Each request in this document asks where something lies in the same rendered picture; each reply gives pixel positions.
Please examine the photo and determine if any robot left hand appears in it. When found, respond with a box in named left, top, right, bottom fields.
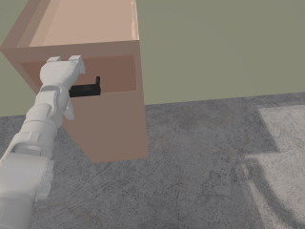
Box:
left=40, top=55, right=86, bottom=120

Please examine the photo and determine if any left robot upper arm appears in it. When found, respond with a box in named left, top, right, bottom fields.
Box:
left=0, top=152, right=54, bottom=229

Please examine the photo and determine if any cabinet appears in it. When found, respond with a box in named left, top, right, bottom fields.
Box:
left=0, top=0, right=149, bottom=164

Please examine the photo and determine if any robot left forearm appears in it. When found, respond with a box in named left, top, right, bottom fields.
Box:
left=0, top=82, right=70, bottom=169

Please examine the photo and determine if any handle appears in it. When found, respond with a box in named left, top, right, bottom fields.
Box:
left=69, top=76, right=101, bottom=97

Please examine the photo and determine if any drawer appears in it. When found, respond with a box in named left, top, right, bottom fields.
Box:
left=20, top=53, right=137, bottom=94

